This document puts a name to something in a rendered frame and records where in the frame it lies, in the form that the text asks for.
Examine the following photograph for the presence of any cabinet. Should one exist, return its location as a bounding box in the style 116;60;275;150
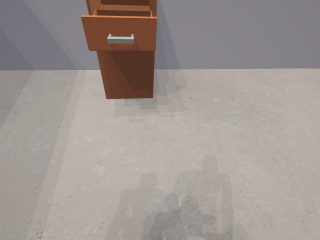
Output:
86;0;157;99

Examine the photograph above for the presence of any handle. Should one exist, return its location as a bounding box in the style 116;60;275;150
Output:
107;34;134;44

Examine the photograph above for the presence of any drawer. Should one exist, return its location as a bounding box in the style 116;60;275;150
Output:
81;9;157;51

